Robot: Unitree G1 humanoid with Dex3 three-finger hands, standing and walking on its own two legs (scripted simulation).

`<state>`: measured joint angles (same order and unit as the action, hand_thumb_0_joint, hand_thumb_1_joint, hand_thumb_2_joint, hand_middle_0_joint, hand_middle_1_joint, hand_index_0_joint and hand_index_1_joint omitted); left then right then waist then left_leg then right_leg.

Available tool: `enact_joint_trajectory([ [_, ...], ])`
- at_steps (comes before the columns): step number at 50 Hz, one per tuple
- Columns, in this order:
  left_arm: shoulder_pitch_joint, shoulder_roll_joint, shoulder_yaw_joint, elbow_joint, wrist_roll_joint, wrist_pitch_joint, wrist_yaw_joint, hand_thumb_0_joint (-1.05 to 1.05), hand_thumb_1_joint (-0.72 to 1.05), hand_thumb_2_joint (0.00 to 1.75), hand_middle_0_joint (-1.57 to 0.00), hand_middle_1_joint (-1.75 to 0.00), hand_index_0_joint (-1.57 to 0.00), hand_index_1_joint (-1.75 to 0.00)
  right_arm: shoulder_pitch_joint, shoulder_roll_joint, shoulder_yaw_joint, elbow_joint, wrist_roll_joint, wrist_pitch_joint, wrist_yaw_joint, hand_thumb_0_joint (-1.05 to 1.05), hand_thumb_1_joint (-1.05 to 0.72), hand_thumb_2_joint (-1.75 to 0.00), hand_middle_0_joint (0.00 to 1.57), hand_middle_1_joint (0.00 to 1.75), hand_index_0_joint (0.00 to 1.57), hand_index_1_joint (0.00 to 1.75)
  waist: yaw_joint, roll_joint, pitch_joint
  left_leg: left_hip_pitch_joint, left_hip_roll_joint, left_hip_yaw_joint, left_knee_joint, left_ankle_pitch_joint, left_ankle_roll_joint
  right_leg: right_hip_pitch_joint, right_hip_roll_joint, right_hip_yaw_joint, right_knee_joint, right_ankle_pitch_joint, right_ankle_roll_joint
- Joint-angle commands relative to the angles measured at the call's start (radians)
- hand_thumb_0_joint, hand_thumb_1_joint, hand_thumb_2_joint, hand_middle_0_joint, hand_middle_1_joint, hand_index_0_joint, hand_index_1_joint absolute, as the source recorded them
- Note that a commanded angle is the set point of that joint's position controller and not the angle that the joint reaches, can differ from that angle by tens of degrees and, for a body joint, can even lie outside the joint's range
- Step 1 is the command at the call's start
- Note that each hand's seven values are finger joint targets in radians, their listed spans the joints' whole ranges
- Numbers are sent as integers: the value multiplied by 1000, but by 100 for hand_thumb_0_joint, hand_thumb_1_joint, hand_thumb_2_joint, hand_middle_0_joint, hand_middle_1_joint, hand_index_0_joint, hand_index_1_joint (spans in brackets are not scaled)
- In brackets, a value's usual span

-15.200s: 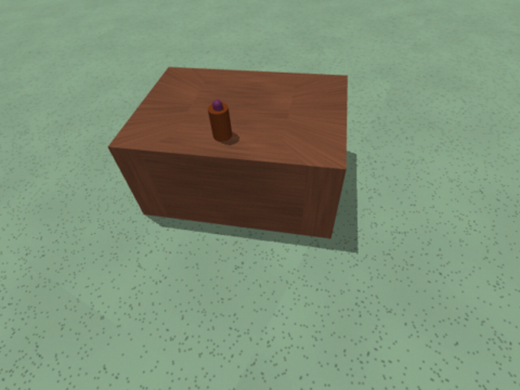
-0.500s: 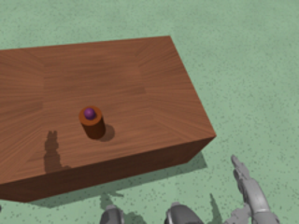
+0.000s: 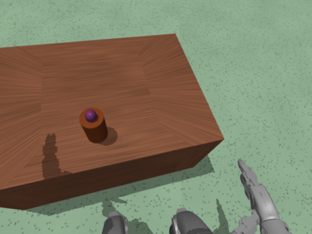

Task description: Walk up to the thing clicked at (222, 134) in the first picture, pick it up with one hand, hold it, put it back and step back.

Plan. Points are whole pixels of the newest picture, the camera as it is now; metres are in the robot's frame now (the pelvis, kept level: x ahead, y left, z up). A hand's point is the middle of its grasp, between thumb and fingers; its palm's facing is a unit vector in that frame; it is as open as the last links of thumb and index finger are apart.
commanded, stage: approach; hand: left
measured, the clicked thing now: (94, 124) +0.49 +0.16 -0.17
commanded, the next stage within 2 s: close in in 0.46 s
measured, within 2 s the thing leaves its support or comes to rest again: neither
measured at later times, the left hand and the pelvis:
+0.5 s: hand (62, 128) +0.47 +0.25 -0.13, palm faces +0.10 -0.99 +0.07, open 17.5 cm; pelvis -0.04 +0.00 -0.09, yaw -3 degrees
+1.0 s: hand (89, 123) +0.51 +0.17 -0.17, palm faces +0.08 -1.00 +0.02, open 17.5 cm; pelvis -0.04 -0.01 -0.14, yaw -4 degrees
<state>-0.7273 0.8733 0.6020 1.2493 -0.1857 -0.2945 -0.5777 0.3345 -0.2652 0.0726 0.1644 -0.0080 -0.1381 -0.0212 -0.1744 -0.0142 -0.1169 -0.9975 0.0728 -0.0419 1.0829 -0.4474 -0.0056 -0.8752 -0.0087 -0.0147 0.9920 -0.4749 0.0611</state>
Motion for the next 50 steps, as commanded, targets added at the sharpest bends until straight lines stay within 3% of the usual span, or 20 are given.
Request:
enact_joint_trajectory([
  [1, -277, 174, 7, -175, -53, -102, -9, 0, -61, 8, -3, -11, -5, -10, 33, -152, -86, -196, 3, -69, -9, 0, 58, -4, 5, 5, 5, 5, -40, 159, -417, 400, -35, -5, -63, 333, 18, -22, 41, -34, -64, 283, -69],
  [8, -305, 204, 33, -257, 4, -193, 95, 0, -61, 9, -2, -11, -4, -10, 46, -241, -205, -261, -33, -66, 5, 0, 57, -5, 5, 5, 5, 5, -59, 296, -516, 468, -6, -46, 44, 482, -17, -199, 44, -50, 50, 283, -82],
  [10, -336, 215, 59, -316, 17, -227, 124, 0, -61, 9, -3, -11, -4, -10, 86, -225, -205, -288, -43, -60, 16, 0, 56, -5, 5, 5, 5, 5, -67, 325, -562, 477, -4, -47, 82, 513, -18, -214, 46, -49, 77, 294, -82],
  [13, -320, 169, 41, -310, 40, -269, 152, 0, -59, 10, -3, -11, -4, -10, 97, -205, -210, -294, -55, -54, 30, 0, 55, -5, 5, 5, 5, 5, -76, 378, -554, 434, -3, -49, 113, 474, -24, -273, 49, -51, 122, 254, -88],
  [15, -304, 193, 56, -284, 59, -293, 172, 0, -57, 9, -3, -10, -4, -10, 100, -199, -203, -312, -62, -53, 39, 0, 54, -5, 5, 5, 5, 5, -79, 406, -560, 394, 1, -57, 145, 495, -24, -304, 53, -56, 160, 255, -90],
  [21, -298, 143, 52, -179, 71, -352, 216, 0, -61, 11, -5, -14, -7, -13, 38, -209, -218, -467, -70, -60, 51, 0, 54, -5, 5, 5, 5, 5, -120, 378, -534, 185, -4, -60, 232, 338, -2, -378, 59, -53, 261, 203, -95],
  [25, -317, 99, 24, -135, 94, -393, 248, 0, -61, 13, -7, -17, -9, -16, 54, -237, -260, -558, -74, -63, 58, 0, 54, -5, 5, 5, 5, 5, -177, 350, -544, 66, -5, -66, 294, 209, 11, -448, 65, -53, 326, 141, -96],
  [27, -344, 80, 5, -139, 116, -411, 272, 0, -61, 14, -8, -19, -11, -17, 95, -237, -256, -621, -76, -65, 63, 0, 55, -5, 5, 5, 5, 5, -199, 342, -551, 22, -5, -74, 309, 131, 9, -479, 66, -57, 353, 93, -97],
  [28, -359, 86, 3, -168, 120, -422, 285, 0, -60, 18, -14, -25, -17, -23, 102, -246, -267, -668, -75, -67, 64, 0, 55, -4, 5, 5, 5, 5, -209, 342, -580, 14, -7, -73, 323, 108, 13, -469, 64, -49, 356, 83, -93],
  [30, -403, 105, 6, -203, 128, -435, 310, 0, -57, 10, -7, -16, -11, -13, 156, -254, -286, -671, -73, -56, 68, 0, 56, -4, 5, 5, 5, 5, -218, 378, -609, 18, -5, -86, 329, 70, 5, -505, 64, -56, 387, 56, -94],
  [33, -460, 148, 28, -291, 137, -434, 360, 0, -58, 10, -8, -16, -12, -13, 179, -274, -317, -735, -69, -43, 72, 0, 56, -4, 5, 5, 5, 5, -215, 423, -680, 37, -8, -88, 347, 19, 2, -524, 60, -45, 409, 17, -89],
  [35, -474, 131, 9, -307, 154, -418, 393, 0, -59, 11, -10, -17, -14, -15, 192, -264, -312, -766, -71, -25, 77, 0, 55, -4, 5, 5, 5, 5, -213, 476, -699, 54, -12, -87, 356, 29, -4, -530, 56, -40, 424, 16, -89],
  [38, -526, 182, 4, -385, 199, -396, 441, 0, -57, 9, -10, -15, -13, -13, 194, -263, -321, -766, -77, 6, 83, 0, 54, -5, 5, 5, 5, 5, -184, 577, -717, 89, -13, -77, 358, 39, -15, -543, 53, -28, 442, 14, -92],
  [39, -503, 123, -41, -339, 211, -374, 442, 0, -58, 8, -10, -14, -12, -12, 192, -255, -326, -763, -74, 15, 82, 0, 54, -5, 5, 5, 5, 5, -198, 558, -662, 58, -13, -72, 355, 6, -13, -553, 52, -22, 427, -6, -90],
  [40, -454, 18, -106, -265, 212, -344, 441, 0, -61, 6, -8, -11, -10, -9, 184, -242, -313, -784, -72, 24, 82, 0, 54, -5, 5, 5, 5, 5, -220, 509, -585, 0, -13, -67, 347, -37, -8, -548, 51, -18, 403, -26, -87],
  [41, -441, 5, -112, -276, 210, -326, 444, 0, -61, 5, -7, -11, -10, -9, 175, -241, -311, -773, -74, 29, 82, 0, 53, -5, 5, 5, 5, 5, -216, 496, -562, -28, -15, -54, 359, -15, -2, -533, 52, -12, 394, -5, -85],
  [44, -426, 39, -91, -294, 200, -289, 445, 0, -61, 0, -8, -8, -10, -6, 168, -244, -300, -779, -66, 41, 84, 0, 53, -5, 5, 5, 5, 5, -194, 472, -548, -27, -11, -51, 365, 36, -1, -527, 56, -18, 394, 28, -85],
  [47, -377, -37, -84, -238, 169, -272, 457, 0, -61, 0, -8, -9, -10, -7, 184, -227, -292, -781, -56, 44, 94, 0, 53, -5, 5, 5, 5, 5, -212, 379, -516, -86, -13, -53, 378, 55, 9, -488, 60, -28, 386, 66, -76],
  [49, -365, -9, -39, -277, 163, -287, 481, 0, -61, 0, -7, -9, -10, -7, 193, -226, -296, -753, -54, 46, 99, 0, 54, -5, 5, 5, 5, 5, -192, 349, -532, -100, -15, -52, 379, 95, 11, -464, 63, -35, 398, 98, -77],
  [50, -355, -55, -61, -265, 164, -290, 484, 0, -61, 0, -7, -9, -10, -6, 194, -215, -292, -752, -55, 47, 103, 0, 54, -5, 5, 5, 5, 5, -204, 333, -548, -104, -18, -50, 389, 117, 17, -457, 65, -38, 402, 120, -76],
])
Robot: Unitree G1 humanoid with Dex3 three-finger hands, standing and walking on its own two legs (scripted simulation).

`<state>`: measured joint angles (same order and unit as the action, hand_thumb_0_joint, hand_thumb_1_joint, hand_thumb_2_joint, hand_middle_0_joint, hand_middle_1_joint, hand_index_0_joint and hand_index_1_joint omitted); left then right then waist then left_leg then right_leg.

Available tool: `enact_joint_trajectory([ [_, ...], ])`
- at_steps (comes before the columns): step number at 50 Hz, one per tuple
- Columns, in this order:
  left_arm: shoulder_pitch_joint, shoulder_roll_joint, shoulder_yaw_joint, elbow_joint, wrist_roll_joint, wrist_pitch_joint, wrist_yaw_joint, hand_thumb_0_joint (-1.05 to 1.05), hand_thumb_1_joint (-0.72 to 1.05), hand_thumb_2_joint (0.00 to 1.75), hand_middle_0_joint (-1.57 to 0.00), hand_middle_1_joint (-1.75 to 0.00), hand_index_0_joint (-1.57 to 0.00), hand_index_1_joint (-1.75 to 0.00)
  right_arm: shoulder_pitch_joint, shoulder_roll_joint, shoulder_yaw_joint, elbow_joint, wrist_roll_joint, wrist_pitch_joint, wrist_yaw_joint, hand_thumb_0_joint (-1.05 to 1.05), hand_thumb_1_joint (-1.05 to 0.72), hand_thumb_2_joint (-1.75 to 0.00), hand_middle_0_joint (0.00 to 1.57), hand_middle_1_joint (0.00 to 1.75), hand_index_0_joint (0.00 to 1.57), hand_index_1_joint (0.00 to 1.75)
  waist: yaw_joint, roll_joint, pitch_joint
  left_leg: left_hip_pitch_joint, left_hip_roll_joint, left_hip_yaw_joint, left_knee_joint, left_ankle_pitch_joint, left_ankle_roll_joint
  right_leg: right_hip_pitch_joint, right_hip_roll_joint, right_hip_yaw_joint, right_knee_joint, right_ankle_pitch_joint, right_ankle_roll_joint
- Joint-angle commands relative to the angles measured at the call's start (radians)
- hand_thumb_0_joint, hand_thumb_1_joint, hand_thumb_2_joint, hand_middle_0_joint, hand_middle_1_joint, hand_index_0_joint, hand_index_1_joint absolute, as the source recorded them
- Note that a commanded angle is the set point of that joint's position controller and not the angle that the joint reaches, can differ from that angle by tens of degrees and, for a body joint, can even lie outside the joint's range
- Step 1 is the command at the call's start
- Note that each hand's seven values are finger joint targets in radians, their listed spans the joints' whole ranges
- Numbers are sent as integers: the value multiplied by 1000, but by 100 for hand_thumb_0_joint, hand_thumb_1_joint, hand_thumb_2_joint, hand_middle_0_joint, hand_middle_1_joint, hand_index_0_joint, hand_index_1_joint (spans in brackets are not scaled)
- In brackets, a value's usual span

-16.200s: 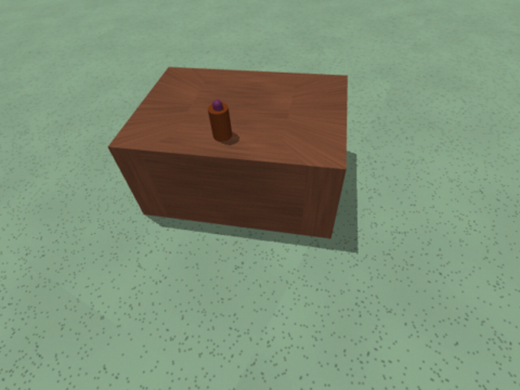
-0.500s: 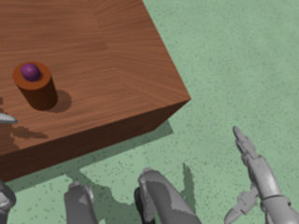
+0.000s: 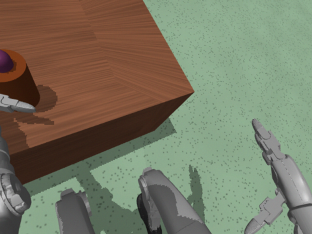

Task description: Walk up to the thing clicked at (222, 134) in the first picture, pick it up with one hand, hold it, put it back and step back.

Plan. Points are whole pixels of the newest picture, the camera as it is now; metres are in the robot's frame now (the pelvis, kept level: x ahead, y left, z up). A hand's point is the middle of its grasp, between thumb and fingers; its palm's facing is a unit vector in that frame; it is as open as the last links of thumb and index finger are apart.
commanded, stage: close in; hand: left
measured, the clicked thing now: (11, 79) +0.53 +0.20 -0.03
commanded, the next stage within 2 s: close in 0.18 s
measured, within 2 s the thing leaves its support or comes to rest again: leaves its support in 1.58 s
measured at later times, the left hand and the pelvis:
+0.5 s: hand (13, 74) +0.54 +0.20 -0.03, palm faces +0.15 -0.99 -0.02, open 16.9 cm; pelvis +0.01 +0.00 +0.01, yaw +1 degrees
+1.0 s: hand (23, 83) +0.53 +0.19 -0.05, palm faces +0.14 -0.99 -0.01, open 12.1 cm; pelvis +0.01 +0.00 +0.01, yaw +1 degrees
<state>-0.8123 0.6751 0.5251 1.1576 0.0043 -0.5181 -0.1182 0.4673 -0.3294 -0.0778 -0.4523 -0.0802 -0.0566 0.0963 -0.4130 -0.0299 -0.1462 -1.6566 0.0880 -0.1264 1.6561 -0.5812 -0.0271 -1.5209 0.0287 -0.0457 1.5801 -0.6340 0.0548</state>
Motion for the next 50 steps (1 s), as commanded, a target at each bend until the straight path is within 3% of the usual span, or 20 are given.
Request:
enact_joint_trajectory([
  [1, -252, 108, 3, -158, -29, -70, 25, 0, -61, 0, -7, -9, -10, -6, 63, -147, -135, -154, 19, -36, -12, 0, 54, -4, 5, 5, 5, 5, 25, 327, -527, 564, -33, 28, -184, 280, 39, 191, 30, -19, -180, 302, -71],
  [6, -250, 92, -11, -172, -4, -114, 44, 0, -61, 2, -7, -9, -10, -7, 63, -167, -157, -206, 19, -42, -10, 0, 54, -5, 5, 5, 5, 5, 25, 294, -602, 601, -36, 31, -174, 354, 42, 216, 32, -27, -161, 376, -72],
  [8, -310, 110, -13, -239, -1, -134, 55, 0, -61, 3, -8, -10, -10, -8, 88, -166, -168, -180, 14, -32, -10, 0, 54, -5, 5, 5, 5, 5, 22, 351, -637, 638, -37, 33, -178, 370, 37, 221, 30, -20, -161, 383, -74],
  [10, -328, 79, -36, -251, -4, -141, 63, 0, -61, 3, -7, -9, -10, -7, 79, -170, -175, -175, 13, -26, -11, 0, 54, -5, 5, 5, 5, 5, 25, 388, -657, 698, -34, 24, -190, 399, 27, 196, 29, -28, -155, 379, -78],
  [14, -367, 106, -59, -307, 27, -147, 83, 0, -61, 3, -11, -6, -12, -6, 94, -162, -176, -143, 4, -9, -5, 0, 53, -5, 5, 5, 5, 5, 36, 481, -672, 764, -33, 32, -196, 402, 15, 181, 26, -19, -156, 359, -82],
  [16, -381, 97, -67, -302, 36, -142, 94, 0, -61, 3, -11, -5, -12, -5, 89, -146, -172, -69, 0, 5, -1, 0, 53, -5, 5, 5, 5, 5, 43, 520, -619, 770, -30, 28, -209, 400, 8, 132, 25, -23, -153, 330, -86],
  [18, -388, 76, -82, -279, 40, -134, 98, 0, -61, 9, -27, -20, -28, -20, 50, -148, -179, -70, -2, 8, -2, 0, 53, -5, 5, 5, 5, 5, 32, 512, -600, 766, -26, 27, -206, 392, 10, 117, 25, -24, -158, 321, -86],
  [20, -341, 82, -73, -223, 39, -122, 96, 0, -61, 11, -34, -24, -35, -24, 27, -160, -169, -128, 0, 7, -2, 0, 52, -5, 5, 5, 5, 5, 22, 449, -590, 728, -26, 32, -196, 388, 20, 164, 27, -19, -176, 346, -79],
  [22, -355, 134, -44, -225, 47, -120, 100, 0, -61, 13, -39, -29, -40, -27, 35, -152, -150, -125, -1, 17, 1, 0, 53, -5, 5, 5, 5, 5, 35, 448, -574, 700, -28, 35, -203, 377, 22, 179, 24, -12, -181, 342, -79],
  [27, -297, 112, -24, -69, 28, -107, 96, 0, -61, 14, -43, -33, -45, -31, -7, -158, -151, -134, 11, 20, -2, 0, 53, -4, 5, 5, 5, 5, 13, 300, -502, 534, -34, 34, -208, 253, 42, 227, 22, 4, -215, 294, -64],
  [29, -298, 99, -25, -41, 22, -116, 89, 0, -61, 15, -45, -35, -47, -33, 2, -163, -149, -176, 14, 10, -4, 0, 53, -4, 5, 5, 5, 5, -8, 250, -519, 495, -38, 35, -197, 238, 49, 250, 22, 10, -214, 296, -59],
  [31, -313, 96, -29, -52, 19, -136, 78, 0, -61, 17, -49, -38, -51, -35, 8, -163, -143, -216, 16, -2, -3, 0, 52, -4, 5, 5, 5, 5, -7, 239, -561, 498, -41, 39, -191, 246, 51, 268, 21, 14, -209, 308, -57],
  [33, -331, 90, -32, -68, 15, -153, 66, 0, -57, 21, -53, -43, -55, -40, 31, -170, -155, -205, 16, -6, -6, 0, 53, -4, 5, 5, 5, 5, -6, 276, -567, 542, -42, 39, -203, 246, 46, 247, 24, 1, -206, 304, -64],
  [36, -352, 138, -15, -153, 22, -167, 69, 0, -50, 29, -62, -52, -64, -49, 42, -188, -181, -232, 18, -12, -9, 0, 53, -4, 5, 5, 5, 5, 4, 347, -643, 628, -41, 36, -205, 290, 36, 250, 25, -10, -190, 333, -71],
  [38, -366, 81, -43, -175, 14, -167, 73, 0, -48, 32, -66, -55, -69, -53, 64, -180, -176, -207, 15, -11, -7, 0, 52, -4, 5, 5, 5, 5, -6, 376, -626, 662, -40, 36, -209, 300, 31, 227, 25, -14, -193, 335, -72],
  [41, -372, 125, -44, -244, 35, -169, 93, 0, -40, 41, -75, -64, -77, -62, 58, -180, -190, -177, 11, -6, -4, 0, 52, -5, 5, 5, 5, 5, 21, 465, -655, 733, -39, 39, -212, 324, 21, 204, 22, -13, -182, 327, -77],
  [43, -379, 77, -82, -237, 47, -162, 104, 0, -38, 43, -78, -67, -81, -66, 60, -174, -197, -134, 5, -3, -2, 0, 52, -4, 5, 5, 5, 5, 11, 491, -620, 741, -36, 37, -216, 310, 15, 167, 22, -13, -180, 305, -80],
  [44, -369, 58, -87, -226, 48, -159, 112, 0, -36, 46, -81, -70, -83, -68, 53, -178, -197, -147, 4, -2, -1, 0, 52, -5, 5, 5, 5, 5, 8, 481, -596, 743, -33, 28, -229, 302, 12, 150, 23, -23, -178, 292, -82],
  [49, -343, 96, -59, -178, 60, -156, 143, 0, -26, 53, -86, -76, -88, -74, 1, -169, -180, -138, 0, 5, 1, 0, 53, -4, 5, 5, 5, 5, 13, 429, -539, 673, -32, 34, -218, 291, 22, 155, 25, -18, -188, 293, -77],
  [50, -335, 78, -72, -155, 61, -155, 146, 0, -24, 55, -89, -78, -91, -77, 5, -167, -175, -149, -1, 5, 4, 0, 53, -4, 5, 5, 5, 5, -4, 421, -537, 659, -34, 35, -211, 314, 26, 181, 24, -17, -194, 323, -74],
])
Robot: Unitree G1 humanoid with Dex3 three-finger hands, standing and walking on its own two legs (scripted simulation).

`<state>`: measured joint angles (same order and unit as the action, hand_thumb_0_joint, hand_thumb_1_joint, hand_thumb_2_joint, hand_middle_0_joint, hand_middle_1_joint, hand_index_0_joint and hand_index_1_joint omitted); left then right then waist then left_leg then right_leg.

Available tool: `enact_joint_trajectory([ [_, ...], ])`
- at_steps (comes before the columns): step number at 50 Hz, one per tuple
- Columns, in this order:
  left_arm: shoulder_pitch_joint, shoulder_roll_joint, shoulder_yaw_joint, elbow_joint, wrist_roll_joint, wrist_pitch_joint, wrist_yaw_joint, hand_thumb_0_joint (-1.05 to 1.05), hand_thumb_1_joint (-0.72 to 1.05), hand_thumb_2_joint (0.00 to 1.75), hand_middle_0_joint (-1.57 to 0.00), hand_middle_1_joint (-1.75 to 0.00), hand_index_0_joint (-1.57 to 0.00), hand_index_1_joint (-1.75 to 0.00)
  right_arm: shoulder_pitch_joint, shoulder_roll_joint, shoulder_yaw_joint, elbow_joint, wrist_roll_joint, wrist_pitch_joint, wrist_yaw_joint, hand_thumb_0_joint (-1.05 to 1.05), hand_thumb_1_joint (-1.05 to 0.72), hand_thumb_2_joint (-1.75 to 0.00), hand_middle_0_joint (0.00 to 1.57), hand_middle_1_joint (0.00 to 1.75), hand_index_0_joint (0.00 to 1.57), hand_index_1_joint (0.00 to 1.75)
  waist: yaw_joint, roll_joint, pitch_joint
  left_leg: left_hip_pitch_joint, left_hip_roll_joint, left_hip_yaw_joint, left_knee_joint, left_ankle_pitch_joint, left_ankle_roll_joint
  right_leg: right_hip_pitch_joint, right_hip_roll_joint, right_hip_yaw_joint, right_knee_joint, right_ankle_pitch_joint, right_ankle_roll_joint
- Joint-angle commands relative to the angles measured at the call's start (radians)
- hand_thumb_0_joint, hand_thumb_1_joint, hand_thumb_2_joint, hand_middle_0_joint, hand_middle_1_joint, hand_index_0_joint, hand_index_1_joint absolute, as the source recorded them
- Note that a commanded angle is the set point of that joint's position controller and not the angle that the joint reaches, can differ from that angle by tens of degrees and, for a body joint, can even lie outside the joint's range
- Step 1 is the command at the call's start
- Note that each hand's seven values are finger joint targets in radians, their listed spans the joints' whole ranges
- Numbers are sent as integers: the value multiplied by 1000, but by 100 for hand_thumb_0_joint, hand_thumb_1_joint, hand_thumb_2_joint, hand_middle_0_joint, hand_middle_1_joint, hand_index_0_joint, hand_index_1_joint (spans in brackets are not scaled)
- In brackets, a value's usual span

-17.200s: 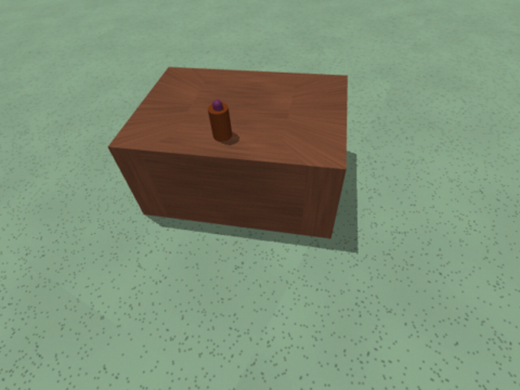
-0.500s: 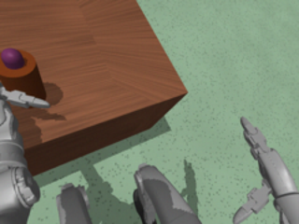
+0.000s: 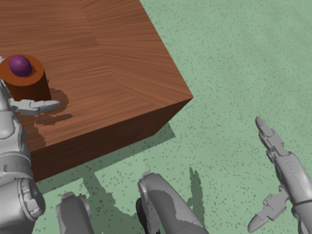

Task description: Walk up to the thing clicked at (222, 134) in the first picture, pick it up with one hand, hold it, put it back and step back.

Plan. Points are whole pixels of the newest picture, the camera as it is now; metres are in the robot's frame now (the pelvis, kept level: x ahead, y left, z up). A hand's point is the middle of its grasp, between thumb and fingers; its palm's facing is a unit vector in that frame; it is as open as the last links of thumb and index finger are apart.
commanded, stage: close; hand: left
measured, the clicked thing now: (27, 82) +0.53 +0.17 -0.04
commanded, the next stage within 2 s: settle in 0.16 s
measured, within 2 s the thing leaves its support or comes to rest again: leaves its support in 0.58 s
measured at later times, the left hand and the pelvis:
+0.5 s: hand (25, 84) +0.53 +0.18 -0.05, palm faces +0.15 -0.99 -0.01, open 10.5 cm; pelvis -0.01 +0.00 -0.01, yaw +0 degrees
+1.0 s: hand (12, 64) +0.54 +0.19 +0.02, palm faces +0.17 -0.99 -0.01, open 10.6 cm; pelvis +0.01 +0.01 +0.03, yaw +0 degrees
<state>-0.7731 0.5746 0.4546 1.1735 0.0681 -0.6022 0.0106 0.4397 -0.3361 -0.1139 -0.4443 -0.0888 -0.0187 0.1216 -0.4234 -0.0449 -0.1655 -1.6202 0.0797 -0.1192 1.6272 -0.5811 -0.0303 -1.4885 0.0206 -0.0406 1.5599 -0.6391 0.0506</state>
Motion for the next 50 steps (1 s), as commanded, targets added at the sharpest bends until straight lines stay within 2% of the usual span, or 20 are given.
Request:
enact_joint_trajectory([
  [1, -380, 197, 13, -182, -3, -75, 23, 0, -25, 55, -90, -79, -92, -77, 35, -161, -133, -169, 8, -31, -21, 0, 53, -4, 5, 5, 5, 5, 13, 410, -526, 609, -26, 27, -185, 302, 32, 163, 33, -20, -181, 322, -67],
  [3, -379, 212, 30, -156, -8, -78, 22, 0, -19, 59, -94, -83, -96, -81, 30, -157, -130, -162, 10, -31, -21, 0, 54, -4, 5, 5, 5, 5, 14, 395, -514, 578, -28, 27, -180, 281, 35, 169, 30, -12, -181, 312, -65],
  [4, -379, 184, 22, -125, -13, -80, 18, 0, -16, 61, -95, -85, -98, -83, 23, -150, -124, -169, 11, -33, -20, 0, 54, -4, 5, 5, 5, 5, -1, 372, -507, 552, -28, 25, -181, 259, 39, 171, 30, -10, -182, 302, -63],
  [6, -369, 181, 24, -83, -16, -83, 12, 0, -12, 70, -101, -92, -103, -91, 8, -173, -149, -199, 15, -37, -25, 0, 54, -4, 5, 5, 5, 5, -13, 335, -515, 528, -29, 24, -185, 212, 42, 176, 31, -9, -186, 272, -61],
  [8, -371, 184, 24, -49, -16, -90, 6, 0, -7, 79, -105, -100, -107, -98, 25, -157, -119, -188, 16, -42, -23, 0, 54, -4, 5, 5, 5, 5, -15, 323, -492, 499, -30, 22, -175, 201, 42, 156, 32, -11, -176, 263, -62],
  [13, -396, 164, 5, -48, 3, -99, -3, 0, 0, 90, -116, -113, -119, -111, 72, -173, -135, -232, 14, -51, -15, 0, 54, -4, 5, 5, 5, 5, -30, 359, -532, 571, -28, 12, -169, 286, 32, 118, 38, -41, -141, 321, -72],
  [14, -383, 177, 7, -46, 9, -96, -2, 0, 2, 97, -109, -111, -111, -112, 74, -180, -149, -229, 16, -50, -14, 0, 53, -5, 5, 5, 5, 5, -28, 373, -537, 574, -30, 16, -163, 296, 33, 120, 36, -37, -140, 330, -72],
  [17, -397, 205, 28, -109, 13, -81, 5, 0, 2, 96, -107, -110, -108, -111, 73, -199, -176, -214, 17, -42, -12, 0, 53, -5, 5, 5, 5, 5, -7, 429, -561, 628, -26, 13, -175, 293, 21, 103, 33, -37, -139, 310, -76],
  [20, -399, 171, 10, -148, 9, -57, 4, 0, 0, 96, -107, -110, -108, -111, 89, -186, -166, -230, 17, -34, -5, 0, 53, -5, 5, 5, 5, 5, -4, 448, -583, 653, -26, 22, -184, 297, 20, 126, 33, -36, -157, 307, -75],
  [26, -450, 194, -10, -265, 10, -30, 17, 0, 2, 98, -110, -113, -111, -114, 56, -164, -148, -177, 15, -21, -17, 0, 53, -5, 5, 5, 5, 5, 28, 497, -562, 661, -28, 31, -236, 174, 17, 159, 24, -18, -197, 223, -71],
  [28, -482, 217, 2, -305, -7, -30, 23, 0, 1, 98, -108, -113, -109, -113, 28, -164, -144, -175, 17, -25, -26, 0, 53, -5, 5, 5, 5, 5, 32, 480, -588, 662, -28, 34, -234, 173, 21, 197, 23, -3, -212, 231, -65],
  [30, -491, 182, -12, -294, -25, -22, 23, 0, -3, 97, -108, -113, -110, -114, 24, -161, -130, -175, 18, -26, -34, 0, 54, -5, 5, 5, 5, 5, 26, 453, -577, 678, -27, 31, -243, 189, 23, 211, 25, -6, -225, 251, -64],
  [34, -449, 169, -24, -217, -15, -12, 27, 0, 0, 100, -110, -115, -110, -116, 31, -144, -111, -133, 16, -21, -40, 0, 54, -5, 5, 5, 5, 5, 21, 397, -534, 643, -30, 43, -237, 256, 35, 259, 26, 7, -252, 321, -57],
  [39, -420, 137, -18, -138, -23, 0, 20, 0, -3, 101, -108, -115, -109, -115, 29, -136, -102, -119, 20, -11, -37, 0, 54, -5, 5, 5, 5, 5, 30, 338, -504, 650, -31, 41, -258, 327, 39, 272, 32, -10, -264, 376, -61],
  [40, -409, 146, 1, -136, -27, 2, 19, 0, -4, 100, -108, -115, -110, -115, 40, -145, -109, -123, 20, -10, -37, 0, 54, -5, 5, 5, 5, 5, 36, 324, -528, 676, -29, 41, -263, 353, 39, 277, 36, -21, -262, 391, -63],
  [45, -435, 116, -10, -130, -25, -3, 14, 0, -8, 102, -109, -117, -111, -117, 28, -135, -98, -122, 18, -9, -32, 0, 54, -5, 5, 5, 5, 5, 39, 315, -526, 688, -26, 34, -296, 343, 35, 280, 38, -31, -272, 368, -69],
  [46, -447, 142, -5, -160, -21, -7, 18, 0, -9, 104, -110, -119, -112, -119, 22, -133, -100, -111, 19, -10, -33, 0, 54, -5, 5, 5, 5, 5, 51, 339, -541, 698, -27, 37, -298, 343, 35, 293, 37, -27, -276, 373, -67],
  [48, -465, 125, -9, -167, -26, -14, 19, 0, -8, 105, -112, -120, -113, -121, 27, -127, -89, -96, 16, -8, -33, 0, 54, -5, 5, 5, 5, 5, 58, 344, -550, 719, -24, 31, -311, 347, 29, 280, 38, -32, -271, 356, -72],
  [49, -476, 127, -16, -171, -26, -18, 20, 0, -8, 106, -112, -121, -114, -122, 21, -129, -90, -109, 16, -11, -35, 0, 54, -5, 5, 5, 5, 5, 51, 354, -560, 728, -25, 31, -310, 348, 29, 291, 38, -30, -274, 364, -70],
  [50, -492, 149, -7, -198, -24, -22, 23, 0, -6, 106, -113, -121, -114, -122, 20, -137, -97, -95, 14, -10, -39, 0, 54, -5, 5, 5, 5, 5, 63, 359, -575, 748, -25, 31, -319, 336, 27, 292, 37, -30, -279, 350, -70],
])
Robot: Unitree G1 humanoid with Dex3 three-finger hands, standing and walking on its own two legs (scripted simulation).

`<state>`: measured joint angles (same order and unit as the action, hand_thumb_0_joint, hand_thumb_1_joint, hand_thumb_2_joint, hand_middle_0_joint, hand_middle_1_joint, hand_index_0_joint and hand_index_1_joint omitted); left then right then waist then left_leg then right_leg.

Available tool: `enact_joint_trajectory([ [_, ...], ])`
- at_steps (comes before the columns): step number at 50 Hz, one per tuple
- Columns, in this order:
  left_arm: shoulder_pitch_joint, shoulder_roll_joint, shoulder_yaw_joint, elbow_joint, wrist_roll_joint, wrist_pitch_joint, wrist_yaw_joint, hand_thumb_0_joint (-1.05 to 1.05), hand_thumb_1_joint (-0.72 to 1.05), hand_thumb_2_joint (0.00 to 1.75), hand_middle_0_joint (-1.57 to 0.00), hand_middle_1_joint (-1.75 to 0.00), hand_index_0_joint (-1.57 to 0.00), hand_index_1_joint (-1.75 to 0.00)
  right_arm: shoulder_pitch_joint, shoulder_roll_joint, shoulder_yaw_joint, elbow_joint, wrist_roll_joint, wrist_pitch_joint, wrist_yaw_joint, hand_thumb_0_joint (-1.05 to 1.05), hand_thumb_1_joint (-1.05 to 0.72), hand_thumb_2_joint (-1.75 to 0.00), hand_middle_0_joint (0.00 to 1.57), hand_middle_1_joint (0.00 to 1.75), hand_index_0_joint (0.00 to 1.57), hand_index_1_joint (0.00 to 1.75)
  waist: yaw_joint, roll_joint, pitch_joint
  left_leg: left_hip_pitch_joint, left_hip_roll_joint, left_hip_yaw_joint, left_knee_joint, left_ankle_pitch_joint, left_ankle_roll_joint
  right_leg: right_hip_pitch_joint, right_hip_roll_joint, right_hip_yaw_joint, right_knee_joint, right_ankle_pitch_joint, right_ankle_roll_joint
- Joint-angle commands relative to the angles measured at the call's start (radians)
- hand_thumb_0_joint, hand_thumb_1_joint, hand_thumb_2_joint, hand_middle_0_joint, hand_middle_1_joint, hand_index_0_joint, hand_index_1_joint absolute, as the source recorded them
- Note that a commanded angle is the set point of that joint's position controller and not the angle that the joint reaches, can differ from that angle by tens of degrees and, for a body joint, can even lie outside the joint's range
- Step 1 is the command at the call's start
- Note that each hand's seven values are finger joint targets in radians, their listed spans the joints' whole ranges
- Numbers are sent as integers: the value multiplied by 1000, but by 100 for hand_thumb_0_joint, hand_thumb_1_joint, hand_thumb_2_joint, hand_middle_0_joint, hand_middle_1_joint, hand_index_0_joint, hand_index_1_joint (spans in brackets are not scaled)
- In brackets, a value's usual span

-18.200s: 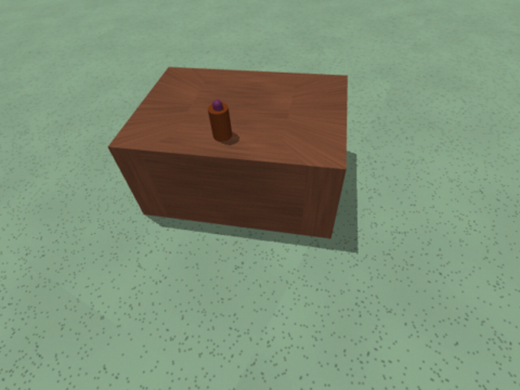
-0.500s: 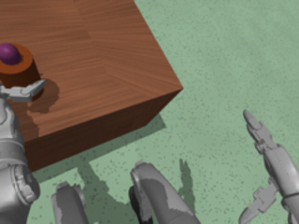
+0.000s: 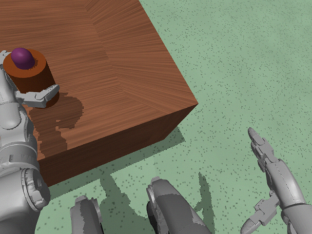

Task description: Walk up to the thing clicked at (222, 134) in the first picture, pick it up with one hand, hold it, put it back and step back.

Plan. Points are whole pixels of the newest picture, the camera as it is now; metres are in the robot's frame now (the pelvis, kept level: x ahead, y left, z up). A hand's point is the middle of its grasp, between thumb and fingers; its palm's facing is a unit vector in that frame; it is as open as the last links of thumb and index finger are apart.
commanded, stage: settle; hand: left
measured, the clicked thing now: (33, 77) +0.54 +0.17 +0.00
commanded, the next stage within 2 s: lift in 0.28 s
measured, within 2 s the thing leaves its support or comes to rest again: neither
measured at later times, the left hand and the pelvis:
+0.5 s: hand (31, 77) +0.53 +0.17 +0.01, palm faces +0.16 -0.99 -0.02, open 10.7 cm; pelvis +0.00 -0.01 +0.02, yaw +1 degrees
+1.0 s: hand (14, 86) +0.46 +0.18 +0.08, palm faces +0.15 -0.99 -0.02, open 10.7 cm; pelvis +0.02 +0.00 +0.06, yaw +2 degrees
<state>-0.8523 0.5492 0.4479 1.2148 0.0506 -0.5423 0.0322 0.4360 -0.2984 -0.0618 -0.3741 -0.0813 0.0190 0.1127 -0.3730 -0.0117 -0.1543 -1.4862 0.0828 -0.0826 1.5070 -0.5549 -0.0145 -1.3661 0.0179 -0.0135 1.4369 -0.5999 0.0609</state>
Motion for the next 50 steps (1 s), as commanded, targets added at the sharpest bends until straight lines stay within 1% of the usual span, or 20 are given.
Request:
enact_joint_trajectory([
  [1, -397, 157, -16, -211, -1, -82, 3, 0, -7, 107, -114, -123, -115, -123, 31, -175, -151, -144, 2, -44, -31, 0, 53, -5, 5, 5, 5, 5, 2, 342, -563, 624, -24, -11, -207, 314, 7, 154, 40, -59, -155, 303, -84],
  [6, -434, 165, -22, -280, -12, -96, 0, 0, -6, 111, -117, -126, -118, -127, 21, -169, -143, -126, -1, -44, -37, 0, 53, -5, 5, 5, 5, 5, 12, 377, -630, 688, -25, -6, -203, 374, 5, 177, 37, -56, -159, 342, -82],
  [9, -420, 151, -38, -256, -13, -86, -3, 0, -7, 113, -117, -127, -118, -128, 34, -155, -123, -74, -5, -37, -38, 0, 53, -5, 5, 5, 5, 5, 14, 376, -596, 680, -27, 1, -202, 380, 8, 181, 34, -52, -173, 353, -80],
  [11, -398, 167, -26, -243, -13, -81, -1, 0, -7, 114, -118, -128, -119, -129, 28, -159, -134, -56, -4, -36, -42, 0, 53, -6, 5, 5, 5, 5, 16, 354, -592, 652, -33, 14, -195, 356, 19, 209, 33, -38, -193, 359, -73],
  [14, -381, 140, -36, -215, -14, -73, 3, 0, -9, 115, -119, -129, -120, -131, 4, -147, -122, -37, -3, -34, -42, 0, 53, -6, 5, 5, 5, 5, 20, 328, -545, 603, -34, 15, -212, 300, 20, 222, 29, -32, -209, 326, -71],
  [17, -380, 149, -22, -215, -17, -74, 7, 0, -9, 116, -121, -131, -122, -132, -14, -151, -117, -55, -1, -39, -44, 0, 53, -5, 5, 5, 5, 5, 23, 303, -559, 610, -32, 10, -221, 304, 20, 228, 33, -41, -211, 327, -72],
  [21, -347, 139, -26, -188, -23, -77, -6, 0, -5, 108, -119, -132, -122, -130, -21, -155, -133, -22, 6, -40, -50, 0, 50, -6, 5, 5, 5, 5, 24, 260, -529, 563, -35, 17, -230, 270, 26, 262, 29, -23, -231, 319, -65],
  [23, -361, 155, -15, -229, -28, -80, -13, 0, -7, 108, -118, -131, -121, -130, -29, -169, -144, -51, 9, -45, -54, 0, 50, -6, 5, 5, 5, 5, 31, 245, -578, 586, -34, 16, -237, 278, 28, 279, 32, -27, -236, 326, -65],
  [24, -351, 151, -14, -236, -33, -78, -17, 0, -7, 107, -119, -131, -123, -130, -36, -181, -160, -70, 10, -47, -57, 0, 49, -6, 5, 5, 5, 5, 32, 245, -591, 598, -36, 19, -238, 288, 28, 303, 30, -22, -241, 341, -64],
  [25, -342, 128, -25, -242, -41, -77, -22, 0, -7, 107, -119, -131, -123, -130, -22, -171, -151, -65, 12, -46, -56, 0, 50, -6, 5, 5, 5, 5, 30, 245, -598, 603, -36, 20, -242, 295, 28, 312, 30, -22, -244, 347, -64],
  [28, -319, 119, -17, -277, -53, -72, -25, 0, -6, 109, -119, -132, -122, -131, -3, -162, -150, -28, 15, -40, -58, 0, 49, -6, 5, 5, 5, 5, 59, 274, -594, 656, -34, 19, -262, 326, 20, 298, 35, -38, -244, 353, -72],
  [31, -277, 80, -44, -296, -50, -65, -23, 0, -5, 110, -120, -133, -123, -132, 8, -142, -137, 4, 12, -38, -54, 0, 50, -6, 5, 5, 5, 5, 76, 284, -560, 686, -33, 18, -289, 326, 13, 295, 36, -46, -255, 336, -76],
  [35, -270, 87, -48, -408, -62, -64, -15, 0, -3, 110, -120, -133, -124, -132, 4, -137, -133, 10, 13, -36, -60, 0, 50, -6, 5, 5, 5, 5, 99, 289, -585, 719, -37, 31, -301, 345, 16, 356, 31, -35, -281, 367, -70],
  [36, -281, 74, -54, -439, -67, -62, -13, 0, -4, 110, -120, -133, -123, -132, -8, -140, -137, 6, 14, -35, -62, 0, 50, -6, 5, 5, 5, 5, 115, 291, -585, 734, -38, 32, -318, 328, 12, 363, 30, -35, -290, 352, -72],
  [37, -257, 38, -77, -436, -69, -55, -15, 0, -3, 111, -120, -133, -123, -132, -5, -133, -137, 29, 14, -32, -64, 0, 50, -6, 5, 5, 5, 5, 114, 298, -556, 739, -37, 32, -331, 314, 10, 358, 29, -35, -296, 341, -72],
  [40, -160, 21, -76, -444, -75, -37, -18, 0, -1, 112, -120, -133, -123, -132, -7, -143, -152, 39, 18, -26, -73, 0, 51, -6, 5, 5, 5, 5, 129, 248, -519, 739, -35, 33, -360, 305, 12, 393, 31, -36, -328, 340, -70],
  [46, -42, -74, -124, -579, -122, -6, -44, 0, 2, 117, -123, -136, -126, -135, 12, -116, -133, 55, 37, -14, -83, 0, 52, -6, 5, 5, 5, 5, 165, 183, -491, 798, -38, 43, -411, 344, 11, 484, 28, -34, -376, 389, -63],
  [48, 13, -106, -146, -603, -131, 7, -49, 0, 4, 118, -125, -137, -128, -137, 14, -114, -136, 74, 42, -10, -87, 0, 52, -6, 5, 5, 5, 5, 179, 148, -444, 786, -40, 48, -432, 334, 13, 508, 27, -32, -394, 392, -60],
  [49, 52, -105, -140, -598, -130, 15, -47, 0, 3, 118, -125, -137, -127, -137, 19, -111, -131, 74, 45, -7, -88, 0, 51, -6, 5, 5, 5, 5, 189, 126, -426, 789, -41, 52, -442, 333, 15, 522, 25, -30, -408, 393, -58],
  [50, 60, -130, -164, -612, -130, 22, -47, 0, 1, 117, -125, -137, -128, -137, 22, -102, -128, 89, 46, -6, -89, 0, 52, -6, 5, 5, 5, 5, 191, 125, -404, 796, -42, 54, -453, 321, 13, 519, 26, -31, -414, 384, -58],
])
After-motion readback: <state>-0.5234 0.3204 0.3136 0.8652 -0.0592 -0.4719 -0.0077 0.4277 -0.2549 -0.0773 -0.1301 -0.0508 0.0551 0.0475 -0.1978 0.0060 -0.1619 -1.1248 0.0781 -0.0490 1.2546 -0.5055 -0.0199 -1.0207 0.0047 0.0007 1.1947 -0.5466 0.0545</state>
